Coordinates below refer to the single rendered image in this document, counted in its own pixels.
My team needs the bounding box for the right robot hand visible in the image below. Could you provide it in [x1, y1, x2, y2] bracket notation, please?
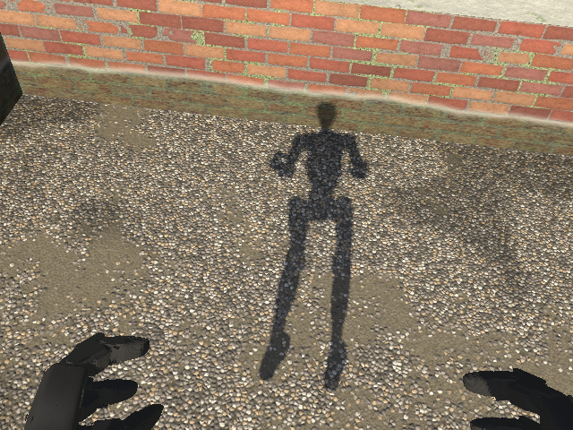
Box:
[463, 368, 573, 430]

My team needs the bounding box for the left robot hand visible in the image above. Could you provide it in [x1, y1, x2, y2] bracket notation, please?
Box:
[24, 332, 164, 430]

